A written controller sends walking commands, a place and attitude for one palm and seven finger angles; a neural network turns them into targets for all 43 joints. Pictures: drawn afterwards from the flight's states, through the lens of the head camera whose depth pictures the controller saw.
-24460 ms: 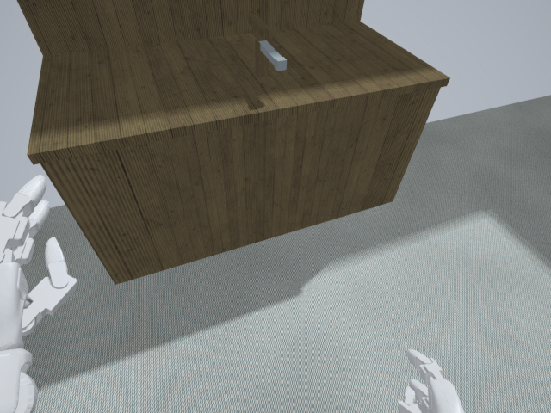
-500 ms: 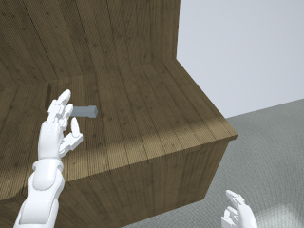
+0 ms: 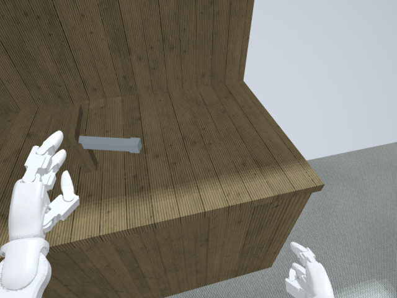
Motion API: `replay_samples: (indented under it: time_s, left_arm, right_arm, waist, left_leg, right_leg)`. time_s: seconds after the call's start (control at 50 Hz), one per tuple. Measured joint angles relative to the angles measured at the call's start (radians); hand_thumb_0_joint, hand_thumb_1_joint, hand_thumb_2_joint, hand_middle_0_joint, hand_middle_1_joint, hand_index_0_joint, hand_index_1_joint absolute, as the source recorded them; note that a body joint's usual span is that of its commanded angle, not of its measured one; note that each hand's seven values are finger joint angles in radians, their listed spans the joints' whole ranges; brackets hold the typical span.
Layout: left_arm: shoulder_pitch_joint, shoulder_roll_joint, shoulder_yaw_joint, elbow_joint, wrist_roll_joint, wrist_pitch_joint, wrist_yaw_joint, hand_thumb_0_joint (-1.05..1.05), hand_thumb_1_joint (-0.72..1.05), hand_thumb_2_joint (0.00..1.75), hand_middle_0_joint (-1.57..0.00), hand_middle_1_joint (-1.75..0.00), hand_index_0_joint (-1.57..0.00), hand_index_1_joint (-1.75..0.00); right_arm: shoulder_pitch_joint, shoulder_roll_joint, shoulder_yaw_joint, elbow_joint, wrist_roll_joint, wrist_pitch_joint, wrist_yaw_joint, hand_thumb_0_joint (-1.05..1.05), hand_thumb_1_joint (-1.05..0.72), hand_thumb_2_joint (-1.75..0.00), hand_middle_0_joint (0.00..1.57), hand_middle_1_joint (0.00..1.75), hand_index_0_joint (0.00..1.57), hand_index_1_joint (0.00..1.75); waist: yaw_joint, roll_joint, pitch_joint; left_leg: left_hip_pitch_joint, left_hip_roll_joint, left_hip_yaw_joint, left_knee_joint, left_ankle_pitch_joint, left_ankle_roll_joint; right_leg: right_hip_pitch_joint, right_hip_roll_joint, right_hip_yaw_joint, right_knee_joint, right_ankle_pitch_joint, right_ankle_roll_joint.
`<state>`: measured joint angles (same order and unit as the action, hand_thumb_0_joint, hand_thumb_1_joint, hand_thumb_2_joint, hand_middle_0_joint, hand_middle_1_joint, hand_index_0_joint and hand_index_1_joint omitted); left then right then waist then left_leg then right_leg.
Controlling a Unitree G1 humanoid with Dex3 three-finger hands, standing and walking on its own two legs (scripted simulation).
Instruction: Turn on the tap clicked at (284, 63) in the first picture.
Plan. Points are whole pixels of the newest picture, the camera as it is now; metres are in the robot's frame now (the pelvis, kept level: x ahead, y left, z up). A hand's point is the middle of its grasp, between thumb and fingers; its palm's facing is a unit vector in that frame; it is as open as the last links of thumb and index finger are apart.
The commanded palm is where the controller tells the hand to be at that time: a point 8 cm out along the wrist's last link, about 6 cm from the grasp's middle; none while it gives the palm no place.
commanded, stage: draw the hand back beside the body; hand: left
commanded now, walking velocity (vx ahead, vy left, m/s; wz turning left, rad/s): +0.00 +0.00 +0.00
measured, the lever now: (135, 145) +0.44 +0.23 +0.06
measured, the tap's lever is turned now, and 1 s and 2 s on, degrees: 71 71 71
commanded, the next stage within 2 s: step back with the hand held close in 0.36 s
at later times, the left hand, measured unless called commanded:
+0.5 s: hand (69, 208) +0.19 +0.23 +0.16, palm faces +0.41 -0.85 -0.33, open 7.4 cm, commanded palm +0.15 +0.27 +0.17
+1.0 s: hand (34, 239) +0.14 +0.26 +0.15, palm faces +0.38 -0.82 -0.42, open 7.4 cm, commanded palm +0.09 +0.30 +0.17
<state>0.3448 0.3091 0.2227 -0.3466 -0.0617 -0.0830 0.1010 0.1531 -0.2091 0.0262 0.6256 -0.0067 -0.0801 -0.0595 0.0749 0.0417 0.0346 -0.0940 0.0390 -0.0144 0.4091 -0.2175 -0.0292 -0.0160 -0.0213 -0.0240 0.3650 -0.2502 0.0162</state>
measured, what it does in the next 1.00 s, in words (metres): shifts its weight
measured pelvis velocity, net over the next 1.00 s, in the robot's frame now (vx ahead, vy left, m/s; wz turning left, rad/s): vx -0.07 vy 0.02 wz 0.00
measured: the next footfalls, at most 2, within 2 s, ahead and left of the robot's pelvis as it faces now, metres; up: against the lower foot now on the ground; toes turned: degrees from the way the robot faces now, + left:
left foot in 1.60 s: -0.04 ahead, +0.14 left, +0.00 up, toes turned +3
right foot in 1.86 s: -0.11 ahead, -0.12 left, +0.00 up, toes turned +2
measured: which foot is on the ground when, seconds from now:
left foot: down 0.00-1.00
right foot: down 0.00-1.00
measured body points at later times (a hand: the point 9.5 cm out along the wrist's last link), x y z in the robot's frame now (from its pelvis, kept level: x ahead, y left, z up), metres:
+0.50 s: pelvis +0.00 -0.01 +0.00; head -0.03 -0.03 +0.45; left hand +0.16 +0.28 +0.18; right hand +0.20 -0.22 -0.07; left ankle +0.01 +0.14 -0.74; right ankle -0.03 -0.13 -0.74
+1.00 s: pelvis -0.07 +0.02 -0.01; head -0.04 +0.01 +0.44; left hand +0.11 +0.30 +0.18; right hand +0.12 -0.21 -0.09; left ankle +0.01 +0.14 -0.74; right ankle -0.03 -0.13 -0.74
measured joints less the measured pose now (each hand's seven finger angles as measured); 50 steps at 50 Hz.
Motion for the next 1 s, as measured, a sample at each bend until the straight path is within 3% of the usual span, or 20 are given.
replay_samples:
  time_s: [0.24, 0.5, 0.62, 0.74, 1.0]
  left_arm:
    - [0.057, 0.005, 0.035, -0.044, 0.000, -0.002, 0.008, 0.01, 0.89, 0.90, -0.21, -0.30, -0.20, -0.30]
    - [0.056, 0.007, 0.030, -0.040, -0.003, -0.009, 0.000, 0.01, 0.89, 0.90, -0.21, -0.30, -0.21, -0.30]
    - [0.056, 0.025, 0.097, -0.068, -0.005, -0.063, -0.007, 0.01, 0.89, 0.90, -0.21, -0.30, -0.21, -0.30]
    - [0.124, 0.029, 0.090, -0.106, -0.004, -0.066, -0.012, 0.01, 0.89, 0.90, -0.21, -0.30, -0.21, -0.30]
    - [0.160, 0.065, 0.121, -0.172, 0.005, -0.092, 0.029, 0.01, 0.89, 0.90, -0.21, -0.30, -0.21, -0.30]
  right_arm:
    - [0.011, -0.007, -0.005, 0.012, -0.001, -0.017, -0.006, 0.01, -0.90, -0.90, 0.20, 0.30, 0.20, 0.29]
    - [0.008, -0.004, -0.007, 0.011, 0.000, -0.026, -0.010, 0.01, -0.90, -0.90, 0.20, 0.30, 0.20, 0.30]
    - [-0.002, -0.018, -0.008, -0.029, 0.003, 0.017, -0.012, 0.01, -0.90, -0.90, 0.20, 0.30, 0.20, 0.30]
    - [0.004, -0.026, -0.023, -0.067, 0.011, 0.047, -0.022, 0.01, -0.90, -0.90, 0.20, 0.30, 0.20, 0.29]
    - [0.034, -0.007, -0.017, -0.073, 0.017, 0.020, -0.034, 0.01, -0.90, -0.90, 0.20, 0.30, 0.20, 0.29]
  waist:
    - [0.013, 0.013, -0.001]
    - [0.000, 0.016, -0.004]
    - [-0.023, 0.023, -0.016]
    - [-0.041, 0.016, -0.013]
    - [-0.048, -0.009, 0.004]
  left_leg:
    - [-0.017, 0.002, -0.016, 0.025, -0.009, -0.002]
    - [-0.015, 0.011, -0.017, 0.026, -0.007, -0.011]
    - [-0.114, 0.022, -0.022, 0.079, -0.013, -0.010]
    - [-0.178, 0.009, -0.002, 0.090, 0.007, 0.002]
    - [-0.285, -0.009, -0.003, 0.127, 0.053, 0.022]
  right_leg:
    - [-0.007, 0.003, -0.015, 0.016, -0.009, -0.002]
    - [-0.011, 0.012, -0.015, 0.027, -0.012, -0.011]
    - [-0.098, 0.023, -0.016, 0.054, -0.002, -0.008]
    - [-0.180, 0.009, 0.004, 0.090, 0.008, 0.006]
    - [-0.289, -0.007, 0.006, 0.139, 0.048, 0.021]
